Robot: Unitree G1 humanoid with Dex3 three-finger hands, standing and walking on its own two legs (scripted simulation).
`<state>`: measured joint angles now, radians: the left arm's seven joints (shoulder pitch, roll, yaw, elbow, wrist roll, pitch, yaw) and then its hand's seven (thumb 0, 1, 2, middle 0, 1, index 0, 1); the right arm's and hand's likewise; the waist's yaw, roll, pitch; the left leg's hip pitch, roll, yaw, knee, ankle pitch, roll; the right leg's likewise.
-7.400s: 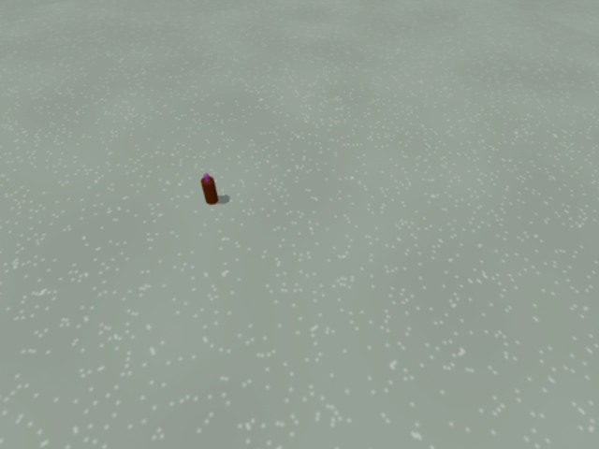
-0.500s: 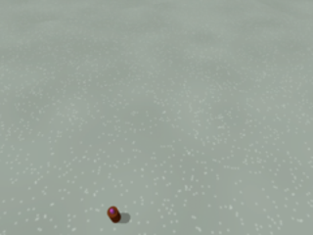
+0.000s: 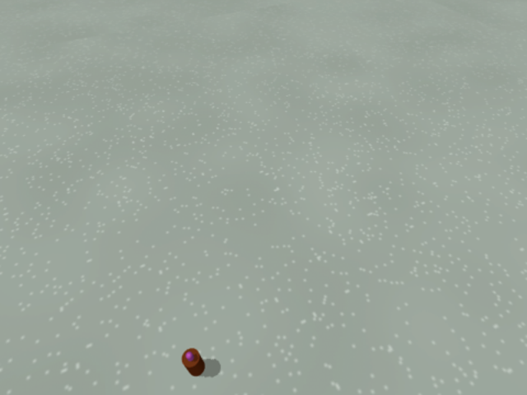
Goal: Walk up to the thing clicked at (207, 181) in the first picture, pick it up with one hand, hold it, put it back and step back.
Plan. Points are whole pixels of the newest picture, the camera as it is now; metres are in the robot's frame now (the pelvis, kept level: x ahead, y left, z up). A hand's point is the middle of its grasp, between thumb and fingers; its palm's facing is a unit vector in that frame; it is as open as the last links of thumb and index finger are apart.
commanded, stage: stand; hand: left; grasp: from the side
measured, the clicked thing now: (192, 361) +0.34 +0.25 -0.70
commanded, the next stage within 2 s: go down in 0.34 s
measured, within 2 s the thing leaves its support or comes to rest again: neither
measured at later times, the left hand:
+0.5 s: hand out of the picture +0.08 +0.25 -0.15, palm faces +0.02 -0.93 -0.35, open 7.5 cm
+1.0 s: hand out of the picture +0.14 +0.28 -0.19, palm faces +0.06 -0.94 -0.33, open 15.9 cm
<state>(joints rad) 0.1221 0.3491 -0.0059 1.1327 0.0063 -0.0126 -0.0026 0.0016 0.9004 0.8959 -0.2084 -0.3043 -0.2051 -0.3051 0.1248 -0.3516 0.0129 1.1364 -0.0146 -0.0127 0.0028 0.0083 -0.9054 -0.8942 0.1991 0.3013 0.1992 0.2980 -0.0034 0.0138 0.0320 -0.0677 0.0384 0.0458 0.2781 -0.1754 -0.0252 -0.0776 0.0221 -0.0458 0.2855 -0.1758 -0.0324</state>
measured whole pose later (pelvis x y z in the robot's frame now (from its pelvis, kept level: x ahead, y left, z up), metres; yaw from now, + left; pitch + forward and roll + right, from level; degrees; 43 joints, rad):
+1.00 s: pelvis -0.01 +0.02 -0.06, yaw +1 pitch +12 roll -1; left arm 0.14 0.33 0.20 0.71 0.05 0.09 -0.05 0.00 -0.23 0.11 -0.08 -0.10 -0.08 -0.09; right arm 0.24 -0.26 -0.03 0.65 0.02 -0.09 -0.03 0.01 -0.89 -0.89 0.20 0.30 0.20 0.30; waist -0.03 0.00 -0.08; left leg -0.67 0.03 0.02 0.89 -0.44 0.01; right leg -0.66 -0.01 -0.06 0.86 -0.42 -0.01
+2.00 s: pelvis -0.07 +0.02 -0.24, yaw +0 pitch +31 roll -3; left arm -0.07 0.54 0.53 0.69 -0.16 -0.25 -0.42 -0.01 -0.49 0.08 -0.08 -0.09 -0.07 -0.09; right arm 0.13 -0.31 0.01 0.62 0.01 -0.20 -0.04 0.01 -0.92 -0.90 0.20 0.30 0.20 0.30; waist -0.03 -0.01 -0.18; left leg -1.59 0.04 -0.02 1.73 -0.67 0.02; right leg -1.56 -0.03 -0.09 1.68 -0.66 -0.02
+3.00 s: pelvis -0.11 +0.03 -0.37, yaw -4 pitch +33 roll -7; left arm -0.45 0.82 0.78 1.03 -0.24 -0.40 -0.75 -0.02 -0.60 0.05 -0.07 -0.04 -0.04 -0.05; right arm 0.08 -0.35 0.10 0.69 -0.03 -0.23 -0.06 0.01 -0.92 -0.90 0.20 0.30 0.20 0.30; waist -0.05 -0.03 -0.12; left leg -2.06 0.05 -0.07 2.16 -0.69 0.03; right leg -2.00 -0.03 -0.12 2.09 -0.66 -0.03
